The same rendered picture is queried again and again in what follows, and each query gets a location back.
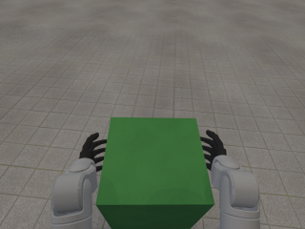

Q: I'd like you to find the left robot hand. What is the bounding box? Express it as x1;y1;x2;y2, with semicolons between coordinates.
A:
79;133;107;172

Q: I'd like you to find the right robot forearm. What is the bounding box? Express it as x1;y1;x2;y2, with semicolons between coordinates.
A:
211;155;260;229

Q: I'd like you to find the right robot hand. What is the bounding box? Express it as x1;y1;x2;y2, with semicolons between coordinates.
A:
200;130;227;171

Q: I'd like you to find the carton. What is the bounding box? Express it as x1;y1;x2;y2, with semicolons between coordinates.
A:
95;116;214;229

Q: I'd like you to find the left robot forearm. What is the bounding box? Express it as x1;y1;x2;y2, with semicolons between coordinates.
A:
51;157;98;229

